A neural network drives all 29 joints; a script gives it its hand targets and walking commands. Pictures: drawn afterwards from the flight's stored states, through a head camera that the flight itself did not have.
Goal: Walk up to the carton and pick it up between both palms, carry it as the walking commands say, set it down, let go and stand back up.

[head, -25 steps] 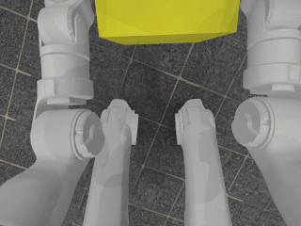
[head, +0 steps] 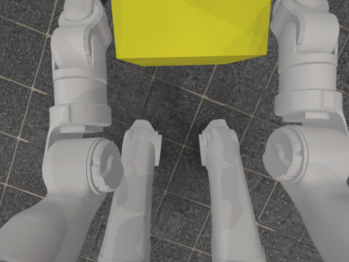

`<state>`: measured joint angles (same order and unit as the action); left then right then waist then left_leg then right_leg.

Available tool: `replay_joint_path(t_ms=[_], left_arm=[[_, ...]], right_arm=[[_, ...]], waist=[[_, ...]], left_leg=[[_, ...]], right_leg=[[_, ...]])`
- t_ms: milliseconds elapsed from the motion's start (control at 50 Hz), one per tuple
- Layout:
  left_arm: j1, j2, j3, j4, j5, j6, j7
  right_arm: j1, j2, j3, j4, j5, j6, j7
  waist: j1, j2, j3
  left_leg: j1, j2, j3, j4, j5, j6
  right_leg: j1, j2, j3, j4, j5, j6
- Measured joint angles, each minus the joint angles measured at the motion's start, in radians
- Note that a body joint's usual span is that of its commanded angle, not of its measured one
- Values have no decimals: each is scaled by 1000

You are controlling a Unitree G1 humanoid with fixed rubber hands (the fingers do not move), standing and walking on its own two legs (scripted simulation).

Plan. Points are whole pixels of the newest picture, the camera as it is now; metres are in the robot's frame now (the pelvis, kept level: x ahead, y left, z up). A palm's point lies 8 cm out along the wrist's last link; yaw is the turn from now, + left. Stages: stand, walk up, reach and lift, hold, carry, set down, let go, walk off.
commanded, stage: reach and lift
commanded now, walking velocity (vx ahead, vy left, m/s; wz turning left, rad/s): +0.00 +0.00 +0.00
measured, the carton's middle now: (186, 5) +0.56 -0.01 -0.16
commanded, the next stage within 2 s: none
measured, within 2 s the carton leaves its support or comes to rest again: neither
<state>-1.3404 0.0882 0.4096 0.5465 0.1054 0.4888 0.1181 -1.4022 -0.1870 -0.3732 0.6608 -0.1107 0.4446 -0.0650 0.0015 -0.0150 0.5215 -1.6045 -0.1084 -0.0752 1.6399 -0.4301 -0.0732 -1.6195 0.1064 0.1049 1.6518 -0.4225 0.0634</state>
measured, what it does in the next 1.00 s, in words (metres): rises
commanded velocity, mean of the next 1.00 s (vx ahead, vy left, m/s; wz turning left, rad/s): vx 0.00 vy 0.00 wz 0.00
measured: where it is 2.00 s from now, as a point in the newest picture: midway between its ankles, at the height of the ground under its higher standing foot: (177, 158)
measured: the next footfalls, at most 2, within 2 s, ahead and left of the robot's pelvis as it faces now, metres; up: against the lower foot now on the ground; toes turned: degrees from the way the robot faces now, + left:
none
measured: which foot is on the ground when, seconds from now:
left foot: down 0.00-1.00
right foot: down 0.00-1.00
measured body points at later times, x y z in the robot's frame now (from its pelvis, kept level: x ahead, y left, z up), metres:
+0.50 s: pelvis +0.05 +0.00 +0.06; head +0.28 -0.01 +0.44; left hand +0.54 +0.14 +0.01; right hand +0.55 -0.16 +0.01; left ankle +0.15 +0.13 -0.50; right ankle +0.16 -0.13 -0.50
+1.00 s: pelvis +0.09 +0.00 +0.14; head +0.28 +0.00 +0.56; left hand +0.50 +0.15 +0.09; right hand +0.52 -0.16 +0.09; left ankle +0.15 +0.13 -0.50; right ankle +0.16 -0.13 -0.50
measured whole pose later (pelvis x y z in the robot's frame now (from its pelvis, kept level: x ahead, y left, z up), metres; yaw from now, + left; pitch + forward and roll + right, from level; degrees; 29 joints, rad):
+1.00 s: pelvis +0.09 +0.00 +0.14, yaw +0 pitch +31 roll +0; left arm -0.65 -0.15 0.45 0.50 0.29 0.36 0.02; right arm -0.72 0.08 -0.43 0.62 -0.27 0.31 0.00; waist 0.00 -0.01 -0.15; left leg -1.23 -0.09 -0.13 1.05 -0.36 -0.05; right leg -1.24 0.09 0.12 1.06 -0.36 0.03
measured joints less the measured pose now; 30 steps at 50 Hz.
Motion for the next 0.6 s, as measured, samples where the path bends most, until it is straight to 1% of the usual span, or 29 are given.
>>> replay_joint_path(t_ms=[140, 280, 380, 480, 600], left_arm=[[22, -11, 11, 9, 4, -2, -2], [100, -38, 20, 28, 20, -7, -7], [180, -65, 26, 60, 44, -10, -13], [307, -110, 45, 109, 89, -21, -29], [469, -176, 80, 126, 159, -72, -59]], right_arm=[[19, 11, -8, 13, -9, -3, 2], [95, 38, -13, 42, -32, -14, 7], [179, 64, -20, 76, -55, -22, 12], [310, 110, -34, 121, -94, -34, 18], [471, 176, -75, 122, -152, -68, 38]], waist=[[2, -1, -15], [3, 1, -134], [6, 9, -299], [8, 15, -560], [14, 10, -713]], left_leg=[[66, 0, 0, -53, 9, 3], [71, 0, -9, -107, 16, 4], [41, 2, -14, -149, 18, 6], [0, 5, -16, -213, 8, 10], [103, 11, -14, -332, 10, 23]], right_leg=[[65, -2, 6, -50, 7, -1], [72, -4, 4, -106, 15, -6], [43, -4, 4, -150, 17, -8], [2, -4, 10, -216, 8, -9], [101, -4, 28, -330, 11, -12]])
